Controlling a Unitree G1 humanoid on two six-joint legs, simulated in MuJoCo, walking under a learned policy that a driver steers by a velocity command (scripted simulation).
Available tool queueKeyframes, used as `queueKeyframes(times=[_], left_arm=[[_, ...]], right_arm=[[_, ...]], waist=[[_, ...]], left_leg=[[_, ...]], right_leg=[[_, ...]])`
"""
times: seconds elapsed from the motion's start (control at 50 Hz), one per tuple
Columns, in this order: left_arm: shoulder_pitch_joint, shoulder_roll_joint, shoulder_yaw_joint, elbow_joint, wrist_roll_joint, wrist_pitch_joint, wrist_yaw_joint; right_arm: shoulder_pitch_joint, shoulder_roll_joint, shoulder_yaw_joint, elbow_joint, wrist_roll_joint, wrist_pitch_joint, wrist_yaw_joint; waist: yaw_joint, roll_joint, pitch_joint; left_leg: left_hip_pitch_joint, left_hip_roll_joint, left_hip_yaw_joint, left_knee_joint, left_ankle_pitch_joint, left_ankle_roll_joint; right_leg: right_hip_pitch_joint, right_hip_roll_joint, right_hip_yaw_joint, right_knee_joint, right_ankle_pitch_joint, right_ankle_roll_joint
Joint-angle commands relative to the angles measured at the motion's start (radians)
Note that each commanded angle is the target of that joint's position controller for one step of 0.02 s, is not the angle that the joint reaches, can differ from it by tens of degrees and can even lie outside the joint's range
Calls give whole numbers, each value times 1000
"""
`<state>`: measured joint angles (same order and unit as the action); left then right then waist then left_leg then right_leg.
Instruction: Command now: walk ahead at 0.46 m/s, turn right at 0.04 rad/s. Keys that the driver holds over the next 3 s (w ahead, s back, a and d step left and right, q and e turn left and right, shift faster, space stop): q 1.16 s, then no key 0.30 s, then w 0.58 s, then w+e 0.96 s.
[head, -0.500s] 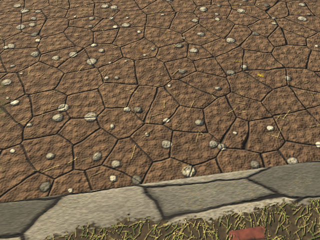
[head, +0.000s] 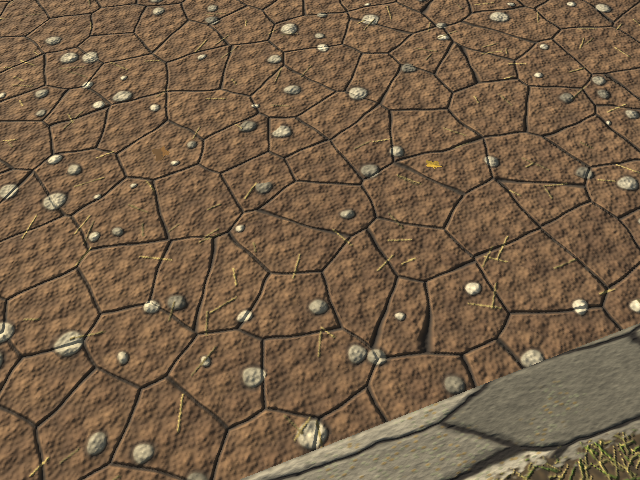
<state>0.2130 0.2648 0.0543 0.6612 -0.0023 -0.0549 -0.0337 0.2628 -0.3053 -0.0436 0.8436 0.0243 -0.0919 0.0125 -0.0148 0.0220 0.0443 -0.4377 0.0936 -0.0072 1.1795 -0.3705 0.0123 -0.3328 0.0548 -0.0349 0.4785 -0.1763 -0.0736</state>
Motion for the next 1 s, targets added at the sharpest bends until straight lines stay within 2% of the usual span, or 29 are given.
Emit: queueKeyframes(times=[0.02,0.08,0.16,0.2,0.26,0.3,0.32,0.34,0.36,0.38,0.4,0.42,0.44,0.46,0.48,0.52,0.6,0.7,0.74,0.76,0.78,0.8,0.82,0.84,0.86,0.88,0.9,0.96,1.0], left_arm=[[9,106,32,-42,7,-35,4],[1,125,37,-1,19,-50,17],[4,133,34,30,24,-42,39],[20,154,39,50,18,-30,48],[10,169,48,66,-1,-1,63],[-15,179,54,61,-14,20,77],[-30,174,53,56,-17,30,84],[6,162,48,49,-6,31,88],[75,97,25,16,40,23,79],[114,81,9,15,31,14,60],[76,148,23,23,1,13,47],[8,149,24,6,-8,21,49],[-25,140,25,9,1,33,59],[-36,147,31,3,9,47,70],[-28,133,29,1,9,57,71],[-9,102,21,10,8,60,76],[-32,97,19,16,7,58,79],[-53,108,27,8,-2,37,63],[-11,107,34,21,-5,24,53],[20,124,43,32,-2,21,51],[48,194,61,27,17,23,56],[20,272,77,29,50,34,58],[-30,223,67,-5,64,29,59],[-91,168,52,-26,51,28,67],[-128,138,44,-35,31,29,71],[-134,125,38,-37,15,31,75],[-124,121,33,-36,11,35,78],[-53,137,38,-22,21,51,87],[-22,164,49,-13,20,59,89]], right_arm=[[41,-79,-23,-49,-4,8,-2],[11,-53,-19,-56,-14,32,-12],[-102,-20,-6,-88,-19,24,5],[-139,-31,-9,-114,-17,23,19],[-158,-64,-24,-154,-22,27,41],[-109,-87,-38,-163,-28,28,53],[-25,-107,-53,-146,-28,26,53],[54,-174,-78,-137,-31,25,39],[84,-267,-96,-156,-39,30,18],[79,-244,-81,-183,-50,33,14],[26,-193,-73,-213,-39,42,16],[-31,-151,-63,-227,-23,51,11],[-67,-124,-54,-232,-10,62,5],[-94,-112,-50,-238,-9,71,-3],[-111,-120,-53,-248,-19,81,-6],[-112,-140,-63,-259,-33,91,-17],[-110,-163,-77,-275,-22,106,-41],[-109,-156,-79,-290,-21,129,-43],[-125,-151,-78,-297,-12,138,-44],[-115,-138,-75,-297,-5,141,-46],[-88,-94,-63,-302,-8,142,-45],[-105,-83,-63,-340,-1,130,-41],[-86,-160,-87,-325,-23,116,-37],[-56,-189,-101,-293,-14,120,-33],[-25,-168,-100,-262,-12,132,-36],[-13,-145,-95,-253,-15,142,-39],[-16,-117,-86,-255,-12,149,-37],[-110,-83,-69,-301,3,148,-32],[-144,-70,-60,-324,-1,146,-25]], waist=[[-9,-83,-103],[-24,-71,-49],[26,-84,-41],[43,-85,-53],[41,-96,-55],[9,-105,-80],[-33,-85,-117],[-59,7,-181],[-13,225,-275],[-6,254,-453],[-36,116,-436],[-25,45,-334],[-8,-23,-236],[14,-6,-191],[34,36,-165],[36,87,-167],[15,103,-202],[-4,148,-174],[24,152,-165],[38,136,-160],[28,5,-168],[-6,-309,-102],[1,-271,-105],[-22,-187,-101],[-34,-144,-88],[-25,-138,-81],[-16,-139,-71],[43,-176,-70],[67,-196,-95]], left_leg=[[-163,64,-50,-29,90,-16],[-171,40,-52,-143,183,-51],[-83,-11,-15,-447,467,-40],[-81,-26,-7,-513,497,-32],[-127,-36,4,-562,368,0],[-76,-71,40,-593,270,30],[32,-108,62,-663,312,54],[202,-82,-20,-719,634,99],[495,150,-345,-657,1117,250],[657,295,-661,-728,1072,426],[605,249,-574,-759,870,389],[502,198,-479,-775,687,332],[371,156,-417,-811,560,284],[262,121,-387,-840,458,256],[182,80,-364,-863,399,235],[142,51,-342,-873,402,231],[132,37,-373,-869,236,211],[142,27,-467,-858,97,182],[128,4,-479,-822,108,156],[88,-30,-460,-785,80,125],[-19,-101,-375,-626,-73,70],[-208,-264,-133,-399,-209,14],[-210,-192,-158,-159,-215,-26],[-195,-178,-158,-63,-149,-38],[-194,-172,-137,-10,-93,-58],[-220,-165,-128,48,-45,-74],[-225,-158,-109,77,-26,-89],[-257,-123,-48,-50,18,-118],[-229,-93,-35,-153,-3,-126]], right_leg=[[199,-283,274,-273,317,-198],[134,-266,113,-284,587,-175],[127,-210,-45,-277,581,-112],[192,-240,-45,-254,580,-109],[305,-290,-34,-158,606,-94],[331,-295,-36,-29,699,-69],[312,-260,-62,105,717,-39],[232,-178,-96,318,572,24],[-88,-28,-105,673,-106,105],[-268,78,88,913,-529,131],[-305,8,176,953,-465,116],[-338,-26,159,912,-388,109],[-338,-58,145,826,-338,113],[-288,-78,143,735,-300,113],[-227,-66,123,659,-273,117],[-174,-42,104,535,-256,134],[-122,-32,125,382,-166,151],[-69,-16,129,211,-156,129],[22,-10,106,41,-85,102],[106,-41,113,-61,-33,80],[206,-229,269,-140,-53,13],[174,-410,520,-218,65,-134],[120,-474,570,-217,120,-200],[108,-416,457,-189,144,-164],[115,-344,349,-168,148,-114],[140,-316,294,-157,163,-97],[142,-299,243,-154,214,-100],[241,-289,170,-154,258,-122],[299,-320,161,-143,288,-138]])
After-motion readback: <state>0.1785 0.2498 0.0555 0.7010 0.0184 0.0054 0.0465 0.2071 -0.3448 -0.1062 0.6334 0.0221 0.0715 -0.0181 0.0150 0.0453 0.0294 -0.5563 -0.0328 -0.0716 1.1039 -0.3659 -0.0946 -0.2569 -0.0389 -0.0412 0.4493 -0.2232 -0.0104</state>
